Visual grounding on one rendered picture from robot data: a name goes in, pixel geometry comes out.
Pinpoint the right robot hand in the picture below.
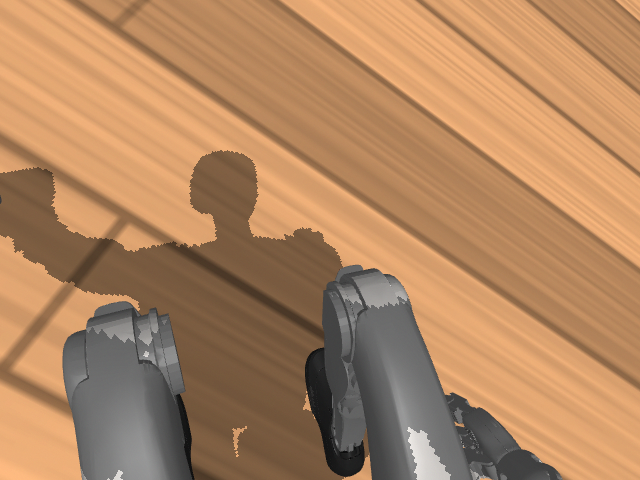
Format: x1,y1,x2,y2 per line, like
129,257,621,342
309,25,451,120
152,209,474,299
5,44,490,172
445,393,522,480

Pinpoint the right robot foot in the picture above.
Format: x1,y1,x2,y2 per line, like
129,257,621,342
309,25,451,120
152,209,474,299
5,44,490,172
305,348,365,477

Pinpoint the right robot arm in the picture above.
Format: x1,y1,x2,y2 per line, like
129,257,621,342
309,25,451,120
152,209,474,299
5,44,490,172
496,449,563,480

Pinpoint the left robot foot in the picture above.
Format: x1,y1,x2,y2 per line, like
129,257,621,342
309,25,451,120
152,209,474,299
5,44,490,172
176,394,195,480

